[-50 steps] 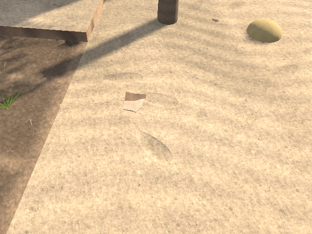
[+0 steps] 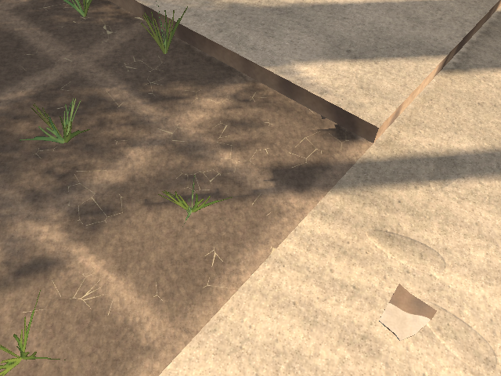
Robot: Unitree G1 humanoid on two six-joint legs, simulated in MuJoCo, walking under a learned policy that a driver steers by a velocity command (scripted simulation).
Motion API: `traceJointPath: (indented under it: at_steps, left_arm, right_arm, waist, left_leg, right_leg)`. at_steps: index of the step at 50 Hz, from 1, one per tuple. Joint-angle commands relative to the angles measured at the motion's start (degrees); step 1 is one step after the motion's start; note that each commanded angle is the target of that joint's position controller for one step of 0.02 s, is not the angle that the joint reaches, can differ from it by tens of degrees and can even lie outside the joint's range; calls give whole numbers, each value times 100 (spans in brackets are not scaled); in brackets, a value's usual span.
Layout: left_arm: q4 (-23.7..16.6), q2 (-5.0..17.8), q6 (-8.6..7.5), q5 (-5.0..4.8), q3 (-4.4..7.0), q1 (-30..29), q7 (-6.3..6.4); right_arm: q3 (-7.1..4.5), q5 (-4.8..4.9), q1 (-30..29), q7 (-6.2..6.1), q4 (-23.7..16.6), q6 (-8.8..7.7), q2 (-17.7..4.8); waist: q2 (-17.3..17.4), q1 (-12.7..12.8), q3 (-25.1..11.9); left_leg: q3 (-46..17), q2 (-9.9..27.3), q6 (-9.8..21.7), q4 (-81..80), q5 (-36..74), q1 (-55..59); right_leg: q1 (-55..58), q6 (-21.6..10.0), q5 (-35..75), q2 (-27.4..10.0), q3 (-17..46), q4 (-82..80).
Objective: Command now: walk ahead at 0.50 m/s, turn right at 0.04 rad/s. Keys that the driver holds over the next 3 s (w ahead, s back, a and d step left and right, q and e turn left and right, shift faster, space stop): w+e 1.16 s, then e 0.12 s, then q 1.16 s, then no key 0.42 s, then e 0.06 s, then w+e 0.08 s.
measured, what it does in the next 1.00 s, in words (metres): walks ahead, turning right: right foot, then left foot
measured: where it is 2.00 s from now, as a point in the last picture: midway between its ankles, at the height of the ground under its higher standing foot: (339, 279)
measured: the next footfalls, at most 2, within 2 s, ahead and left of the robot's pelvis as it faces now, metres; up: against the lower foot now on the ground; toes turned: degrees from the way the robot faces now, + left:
right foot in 0.34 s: +0.36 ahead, -0.16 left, +0.00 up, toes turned -10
left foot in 0.80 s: +0.66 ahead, -0.03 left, +0.00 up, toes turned -30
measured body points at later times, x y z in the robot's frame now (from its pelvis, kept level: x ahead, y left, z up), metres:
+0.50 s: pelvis +0.29 -0.08 -0.01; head +0.32 -0.08 +0.44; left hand +0.47 +0.16 -0.12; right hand +0.36 -0.37 -0.11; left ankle +0.27 +0.08 -0.65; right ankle +0.32 -0.15 -0.75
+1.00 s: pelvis +0.56 -0.10 +0.00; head +0.59 -0.09 +0.45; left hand +0.82 +0.06 -0.11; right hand +0.50 -0.39 -0.10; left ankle +0.62 -0.01 -0.75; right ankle +0.48 -0.22 -0.66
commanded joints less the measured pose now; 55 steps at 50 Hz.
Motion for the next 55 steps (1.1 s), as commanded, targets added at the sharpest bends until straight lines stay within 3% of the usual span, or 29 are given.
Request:
traceJointPath:
  at_steps: [1,5,11,14,15,16,17,18,19,20,21,22,23,26,28,31,34,36,38,39,40,41,42,43,44,45,46,49,55]
  left_arm:
    - [-230,313,22,-27,77,70,-10]
    - [-360,201,-32,-96,29,-426,-127]
    - [-768,56,-81,-94,-57,-1009,-377]
    - [-892,198,-59,-72,1,-729,-460]
    - [-850,354,-34,-63,78,-310,-449]
    - [-692,623,-25,-67,212,522,-405]
    - [-553,1019,9,-41,361,1440,-309]
    - [-544,1551,-4,-60,467,1662,-263]
    - [-527,1061,8,-71,353,1884,-219]
    - [-574,830,25,-34,288,1606,-178]
    - [-685,709,43,-46,246,1174,-166]
    - [-795,598,57,-45,205,819,-171]
    - [-892,516,57,9,166,630,-157]
    - [-946,619,52,-21,196,474,-103]
    - [-902,784,70,-41,245,569,-32]
    - [-812,815,150,-109,260,824,34]
    - [-726,830,217,-138,266,1102,47]
    - [-719,790,241,-139,260,1139,57]
    - [-767,734,261,-115,254,981,63]
    - [-813,560,253,-93,199,931,57]
    - [-919,206,218,-35,72,889,33]
    - [-1090,-144,154,-132,-48,1630,33]
    - [-1010,381,139,-218,25,1727,46]
    - [-1005,758,180,-190,129,1186,49]
    - [-1072,759,219,-110,152,823,52]
    - [-1143,689,227,-56,165,629,33]
    - [-1174,602,246,-82,178,608,-7]
    - [-1205,313,332,-124,129,623,-58]
    - [-1345,168,316,-95,64,-42,-146]
  right_arm:
    - [-187,-19,-42,-102,-231,-135,-806]
    - [-178,-44,79,-162,-38,-154,-901]
    - [-192,-13,319,-223,287,-18,-935]
    - [-227,-2,130,-312,226,101,-1143]
    - [-240,1,83,-352,197,145,-1232]
    - [-238,14,-46,-377,163,176,-1286]
    - [-193,-5,-110,-399,52,121,-1243]
    - [88,-192,672,-245,-136,-60,-346]
    - [57,-48,288,-118,-134,-292,-735]
    - [-17,183,-339,-48,-375,-421,-1012]
    - [26,158,-614,-54,-487,-473,-947]
    - [-6,33,-703,-87,-487,-458,-935]
    - [-51,-42,-585,-106,-505,-388,-969]
    - [-26,-105,-346,-164,-505,-190,-773]
    - [37,-121,-699,-201,-613,-138,-626]
    - [96,-82,-1382,-172,-729,-163,-500]
    - [44,22,-1768,-109,-841,-225,-641]
    - [-44,47,-1772,-75,-866,-283,-822]
    - [-141,66,-1382,-73,-781,-343,-946]
    - [-218,29,-935,-104,-687,-368,-1062]
    - [-313,-74,-160,-159,-632,-391,-1354]
    - [-435,-169,430,-165,-461,-316,-1862]
    - [-393,-23,512,-125,-414,-279,-1510]
    - [-282,4,285,-145,-497,-251,-1086]
    - [-220,-27,23,-152,-518,-207,-946]
    - [-169,-47,-180,-151,-493,-178,-818]
    - [-129,-74,-292,-159,-462,-175,-722]
    - [-156,-38,-306,-147,-297,-230,-769]
    - [-240,-33,-250,-180,22,-185,-1084]
  waist:
    - [569,60,-146]
    - [583,-205,103]
    - [494,-398,352]
    - [765,-116,-73]
    - [896,125,-382]
    - [851,589,-811]
    - [448,1051,-1364]
    - [-1111,483,-2076]
    - [-723,844,-2618]
    - [-381,902,-1694]
    - [240,667,-1105]
    - [564,417,-645]
    - [467,200,-529]
    - [172,-37,-335]
    - [63,55,-242]
    - [-136,376,-273]
    - [-266,545,-342]
    - [-343,478,-366]
    - [-492,196,-392]
    - [-471,-43,-608]
    - [29,-394,-1242]
    - [1784,-149,-1917]
    - [1881,-229,-1774]
    - [1204,-398,-1053]
    - [815,-346,-623]
    - [746,-244,-316]
    - [867,-113,-167]
    - [981,1,-69]
    - [725,-132,17]
  left_leg:
    - [-645,1512,634,-859,2003,230]
    - [-260,1575,321,-1045,1619,593]
    - [114,1973,295,-604,2588,1807]
    - [380,1966,150,334,5185,1944]
    - [449,1934,94,967,6133,1907]
    - [581,1793,-27,2048,6266,1514]
    - [663,1576,-229,3669,4756,273]
    - [351,325,-657,5968,-1083,-2464]
    - [-722,175,-591,6672,-2200,-3316]
    - [-837,555,-469,6481,-1704,-3768]
    - [-729,800,-429,5937,-1301,-3624]
    - [-612,941,-491,5433,-1161,-3341]
    - [-615,1068,-556,5152,-1050,-2920]
    - [-387,1137,-851,4291,-860,-2509]
    - [-245,1045,-1012,3482,-255,-2360]
    - [-200,768,-1046,2106,1023,-1916]
    - [-324,582,-1009,1438,1221,-1723]
    - [-464,552,-887,1107,897,-1582]
    - [-427,558,-666,829,609,-1045]
    - [-444,698,-493,675,577,-321]
    - [-1247,1590,-114,699,248,960]
    - [-3687,2903,849,337,-650,2791]
    - [-4762,3179,999,9,-2090,2804]
    - [-3901,2877,722,-83,-2196,2195]
    - [-3028,2596,507,-111,-1490,1541]
    - [-2440,2338,426,-235,-828,1011]
    - [-1955,2143,347,-378,-391,647]
    - [-1145,2016,419,-711,304,291]
    - [-37,2037,376,-823,1332,619]
  right_leg:
    - [-175,17,1034,-39,41,-670]
    - [-184,-143,1907,228,19,-1787]
    - [-690,-376,1184,502,-203,-2529]
    - [145,-639,284,932,-768,-2551]
    - [755,-767,22,1150,-912,-2507]
    - [1933,-961,266,1322,-896,-2803]
    - [3695,-1312,640,742,88,-3021]
    - [6099,-2494,336,-844,3142,-3052]
    - [6614,-2651,-328,-1065,4467,-3893]
    - [6014,-2259,-361,-858,3557,-4059]
    - [5051,-2056,30,-636,2900,-4148]
    - [4165,-1957,665,-428,2464,-4278]
    - [3581,-1940,1069,-261,2170,-4427]
    - [2624,-1932,1667,13,1622,-4645]
    - [2223,-1812,1701,222,1271,-4663]
    - [2093,-1473,1085,516,1077,-4464]
    - [2465,-1343,514,371,1523,-4176]
    - [2826,-1253,173,221,1965,-3879]
    - [2909,-1106,121,213,2216,-3493]
    - [2760,-937,210,426,2092,-3021]
    - [2189,-709,-239,753,1633,-1616]
    - [280,-329,-2346,1542,766,241]
    - [-665,-231,-2510,1100,755,1237]
    - [-865,-186,-1958,875,763,1577]
    - [-737,-152,-1519,699,577,1540]
    - [-600,-133,-1212,562,553,1300]
    - [-373,-134,-1027,421,519,1117]
    - [-191,-77,-764,308,319,791]
    - [-319,-13,566,253,153,-730]
Over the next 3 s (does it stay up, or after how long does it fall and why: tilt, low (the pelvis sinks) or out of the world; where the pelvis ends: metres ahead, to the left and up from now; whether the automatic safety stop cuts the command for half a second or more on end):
stays up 0.78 -0.27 -0.01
